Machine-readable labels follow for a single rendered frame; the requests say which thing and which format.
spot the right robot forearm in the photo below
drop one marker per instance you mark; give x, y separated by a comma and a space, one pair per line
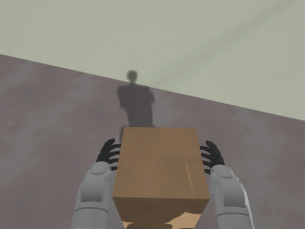
232, 207

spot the carton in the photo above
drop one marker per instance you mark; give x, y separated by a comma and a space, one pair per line
160, 181

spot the left robot forearm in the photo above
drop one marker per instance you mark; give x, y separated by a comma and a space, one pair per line
93, 197

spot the robot right hand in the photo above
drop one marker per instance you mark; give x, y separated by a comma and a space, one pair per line
215, 156

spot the robot left hand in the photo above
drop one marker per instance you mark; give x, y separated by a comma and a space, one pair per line
105, 153

